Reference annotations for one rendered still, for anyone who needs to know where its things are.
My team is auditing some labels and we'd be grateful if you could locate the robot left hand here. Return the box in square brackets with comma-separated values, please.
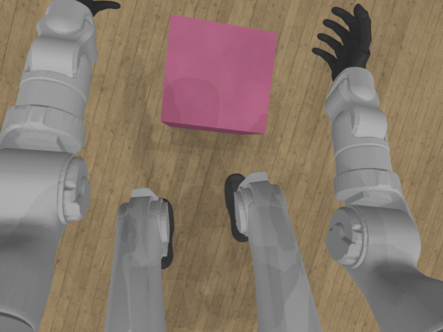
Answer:
[76, 0, 120, 17]

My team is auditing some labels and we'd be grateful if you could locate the robot right shin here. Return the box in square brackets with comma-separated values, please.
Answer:
[235, 172, 287, 234]

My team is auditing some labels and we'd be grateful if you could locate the robot right upper arm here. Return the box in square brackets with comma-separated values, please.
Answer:
[326, 204, 443, 332]

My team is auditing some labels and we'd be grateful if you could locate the right robot forearm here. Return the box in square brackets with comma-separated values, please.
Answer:
[325, 67, 421, 255]

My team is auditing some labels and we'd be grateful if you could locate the robot left upper arm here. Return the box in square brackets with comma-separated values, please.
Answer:
[0, 148, 91, 332]

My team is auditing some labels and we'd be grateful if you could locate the left robot forearm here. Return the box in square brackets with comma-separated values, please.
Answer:
[0, 0, 98, 154]

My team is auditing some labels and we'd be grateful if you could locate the left robot thigh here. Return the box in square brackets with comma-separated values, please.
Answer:
[104, 196, 170, 332]

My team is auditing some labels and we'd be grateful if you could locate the robot right hand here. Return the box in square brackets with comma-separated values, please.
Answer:
[311, 3, 372, 81]

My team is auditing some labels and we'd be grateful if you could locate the carton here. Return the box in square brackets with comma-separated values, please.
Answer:
[161, 15, 278, 135]

